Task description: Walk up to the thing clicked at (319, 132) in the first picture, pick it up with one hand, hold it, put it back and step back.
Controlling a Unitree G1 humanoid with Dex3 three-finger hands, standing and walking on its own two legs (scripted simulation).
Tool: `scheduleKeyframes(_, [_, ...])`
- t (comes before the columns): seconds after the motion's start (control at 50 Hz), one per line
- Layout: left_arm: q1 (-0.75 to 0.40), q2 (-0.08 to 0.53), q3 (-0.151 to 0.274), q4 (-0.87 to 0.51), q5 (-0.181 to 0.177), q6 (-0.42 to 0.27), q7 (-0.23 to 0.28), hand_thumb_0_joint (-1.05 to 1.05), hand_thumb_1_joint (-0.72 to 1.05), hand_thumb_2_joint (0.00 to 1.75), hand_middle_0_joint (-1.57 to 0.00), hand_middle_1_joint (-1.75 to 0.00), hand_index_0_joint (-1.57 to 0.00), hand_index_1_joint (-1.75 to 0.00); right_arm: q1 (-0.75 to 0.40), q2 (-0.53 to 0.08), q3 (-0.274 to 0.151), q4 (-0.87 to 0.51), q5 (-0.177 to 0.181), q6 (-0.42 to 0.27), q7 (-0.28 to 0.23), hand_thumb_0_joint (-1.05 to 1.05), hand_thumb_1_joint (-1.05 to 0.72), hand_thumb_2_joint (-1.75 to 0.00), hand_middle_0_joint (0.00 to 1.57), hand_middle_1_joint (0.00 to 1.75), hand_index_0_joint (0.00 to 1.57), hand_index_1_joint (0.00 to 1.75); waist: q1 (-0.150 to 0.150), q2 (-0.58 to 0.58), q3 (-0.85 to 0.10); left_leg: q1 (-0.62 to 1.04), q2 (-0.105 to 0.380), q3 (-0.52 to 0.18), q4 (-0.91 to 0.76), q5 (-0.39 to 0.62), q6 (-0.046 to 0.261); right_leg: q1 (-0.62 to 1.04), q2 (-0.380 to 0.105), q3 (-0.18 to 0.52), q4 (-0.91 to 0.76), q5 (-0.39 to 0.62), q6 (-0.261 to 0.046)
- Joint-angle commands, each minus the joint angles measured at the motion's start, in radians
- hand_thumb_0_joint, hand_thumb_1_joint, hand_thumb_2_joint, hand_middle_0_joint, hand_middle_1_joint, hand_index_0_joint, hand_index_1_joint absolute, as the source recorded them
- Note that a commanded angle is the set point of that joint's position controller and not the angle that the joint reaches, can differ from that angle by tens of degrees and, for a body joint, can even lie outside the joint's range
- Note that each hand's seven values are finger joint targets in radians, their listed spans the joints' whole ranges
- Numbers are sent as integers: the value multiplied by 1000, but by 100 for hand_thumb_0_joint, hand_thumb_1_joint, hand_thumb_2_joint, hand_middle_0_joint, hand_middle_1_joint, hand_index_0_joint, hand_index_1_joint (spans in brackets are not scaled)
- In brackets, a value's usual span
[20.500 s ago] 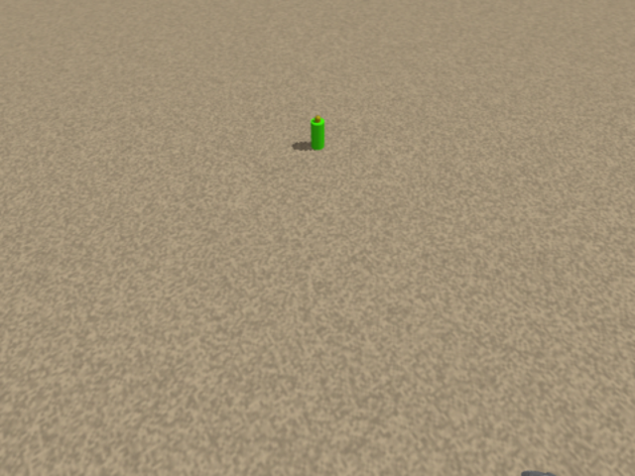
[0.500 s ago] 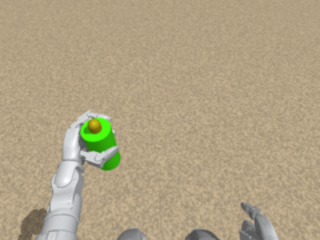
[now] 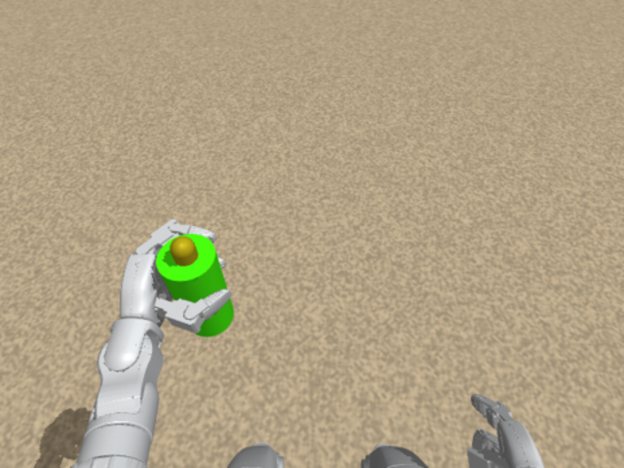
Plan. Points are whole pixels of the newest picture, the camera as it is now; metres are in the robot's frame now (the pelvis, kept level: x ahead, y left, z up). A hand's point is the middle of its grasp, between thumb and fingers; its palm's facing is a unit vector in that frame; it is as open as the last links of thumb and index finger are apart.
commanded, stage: hold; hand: left
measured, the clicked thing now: (197, 283) +0.32 +0.16 +0.04
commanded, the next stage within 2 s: crouch in 0.18 s
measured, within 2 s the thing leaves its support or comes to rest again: neither
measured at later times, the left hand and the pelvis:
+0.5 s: hand (198, 285) +0.33 +0.17 +0.03, palm faces +0.01 -1.00 +0.04, open 9.6 cm; pelvis +0.00 +0.00 -0.01, yaw +0 degrees
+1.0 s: hand (222, 335) +0.35 +0.18 -0.21, palm faces +0.01 -1.00 +0.00, open 9.6 cm; pelvis -0.04 +0.00 -0.19, yaw -1 degrees
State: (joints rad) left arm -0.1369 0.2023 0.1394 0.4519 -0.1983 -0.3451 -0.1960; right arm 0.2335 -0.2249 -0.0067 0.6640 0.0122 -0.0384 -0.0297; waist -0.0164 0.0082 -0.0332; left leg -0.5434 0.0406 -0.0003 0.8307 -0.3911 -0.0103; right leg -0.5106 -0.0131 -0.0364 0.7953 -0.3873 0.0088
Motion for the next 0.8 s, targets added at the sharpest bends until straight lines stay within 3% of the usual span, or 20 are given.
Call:
scheduleKeyframes(0.0, [-291,123,56,-198,-26,-77,9,0,23,113,-121,-132,-123,-131,-23,-138,-47,-120,6,-49,-16,0,-91,-90,20,30,20,30,-15,-4,-272,143,-23,2,-109,235,15,106,20,1,-100,276,-18])
scheduleKeyframes(0.02, [-295,123,53,-176,-24,-78,6,0,22,115,-122,-133,-123,-133,-31,-139,-46,-117,8,-46,-17,0,-91,-90,20,30,20,30,-19,-13,-217,117,-23,2,-114,196,17,75,21,0,-109,236,-19])
scheduleKeyframes(0.06, [-308,156,75,-196,-22,-82,-3,0,22,116,-123,-134,-123,-134,-38,-139,-48,-119,8,-46,-16,0,-90,-90,20,30,20,30,-7,10,-236,115,-24,2,-117,162,17,68,18,2,-113,198,-21])
scheduleKeyframes(0.08, [-280,118,42,-160,-20,-77,-7,0,22,116,-124,-134,-124,-134,-49,-138,-47,-128,7,-46,-15,0,-90,-90,20,30,20,30,-14,-13,-213,105,-26,4,-120,134,18,66,18,3,-121,173,-21])
scheduleKeyframes(0.16, [-311,140,35,-288,-24,-83,-19,0,20,114,-123,-134,-124,-133,-43,-141,-50,-137,9,-50,-12,0,-90,-90,20,30,20,30,3,52,-311,167,-25,1,-126,188,8,107,21,-1,-106,218,-28])
scheduleKeyframes(0.18, [-268,127,40,-218,-25,-73,-16,0,21,112,-123,-133,-124,-132,-29,-139,-49,-129,8,-48,-15,0,-91,-90,20,30,20,30,-5,23,-308,161,-26,1,-113,218,11,118,21,-1,-104,249,-23])
scheduleKeyframes(0.22, [-312,138,47,-256,-29,-72,-6,0,21,112,-121,-131,-122,-131,-26,-135,-44,-125,8,-50,-17,0,-90,-90,20,30,20,30,-7,20,-318,167,-25,2,-107,244,12,122,21,1,-105,279,-21])
scheduleKeyframes(0.24, [-313,127,52,-206,-33,-67,-2,0,20,112,-121,-132,-123,-131,-28,-138,-44,-122,9,-51,-17,0,-91,-90,20,30,20,30,-23,-17,-257,138,-22,0,-111,214,16,98,22,-1,-109,256,-18])
scheduleKeyframes(0.3, [-311,137,69,-197,-26,-70,9,0,24,116,-121,-129,-121,-129,-30,-140,-50,-117,8,-50,-16,0,-89,-90,20,30,20,30,-10,1,-251,131,-21,0,-112,203,15,68,23,-4,-105,234,-21])
scheduleKeyframes(0.32, [-244,93,45,-88,-20,-61,6,0,25,117,-121,-130,-122,-129,-40,-137,-46,-119,8,-48,-16,0,-89,-90,20,30,20,30,-26,-50,-162,79,-23,3,-111,145,21,38,20,-2,-117,185,-17])
scheduleKeyframes(0.38, [-265,112,72,-129,-21,-84,7,0,22,119,-122,-132,-124,-132,-34,-135,-50,-118,5,-50,-7,0,-89,-90,20,30,20,30,-7,-27,-206,62,-28,7,-100,124,23,43,14,6,-106,170,-19])
scheduleKeyframes(0.4, [-253,98,56,-91,-16,-86,8,0,22,118,-123,-133,-125,-132,-31,-132,-49,-118,2,-48,-4,0,-89,-90,20,30,20,30,-9,-14,-207,50,-30,8,-89,138,20,45,14,6,-92,183,-21])
scheduleKeyframes(0.48, [-290,119,81,-75,-4,-145,16,0,22,119,-123,-133,-124,-132,-19,-139,-60,-111,-8,-55,6,0,-90,-90,20,30,20,30,-20,-22,-266,16,-29,3,-27,166,23,1,15,9,-32,215,-21])
scheduleKeyframes(0.5, [-325,96,60,-76,-8,-164,12,0,21,119,-123,-134,-124,-133,-20,-135,-57,-106,-10,-60,11,0,-90,-91,20,30,20,30,-32,5,-258,5,-26,-4,-12,149,21,-45,17,5,0,194,-24])
scheduleKeyframes(0.52, [-325,112,80,-63,-10,-182,12,0,21,119,-122,-134,-124,-133,-8,-138,-60,-95,-12,-64,14,0,-90,-91,20,30,20,30,-29,8,-313,3,-26,-5,23,194,23,-54,16,6,25,230,-23])
scheduleKeyframes(0.54, [-342,102,74,-39,-10,-201,7,0,22,118,-121,-133,-123,-132,-4,-139,-62,-88,-16,-64,15,0,-91,-91,20,30,20,30,-46,-2,-318,-22,-26,-9,54,193,26,-90,16,7,49,234,-21])
scheduleKeyframes(0.64, [-383,114,93,86,3,-312,-13,0,22,120,-123,-136,-125,-135,2,-149,-68,-82,-33,-75,34,0,-90,-90,20,30,20,30,-51,7,-353,-195,-28,-23,201,99,26,-303,19,8,203,126,-30])
scheduleKeyframes(0.66, [-385,89,69,129,2,-332,-24,0,23,120,-123,-136,-126,-135,-1,-155,-69,-82,-36,-77,38,0,-90,-90,20,30,20,30,-65,9,-374,-222,-27,-32,239,96,23,-362,22,0,247,113,-31])
scheduleKeyframes(0.72, [-403,163,136,188,6,-399,-34,0,24,122,-127,-139,-129,-138,-18,-177,-69,-95,-43,-84,50,0,-90,-90,20,30,20,30,-42,28,-455,-366,-34,-40,379,87,25,-492,20,0,386,88,-35])
scheduleKeyframes(0.78, [-426,127,123,206,-12,-448,-54,0,26,124,-129,-141,-131,-140,-2,-179,-58,-92,-49,-85,64,0,-90,-90,20,30,20,30,-42,70,-545,-443,-30,-65,467,78,16,-633,20,-13,511,50,-42])
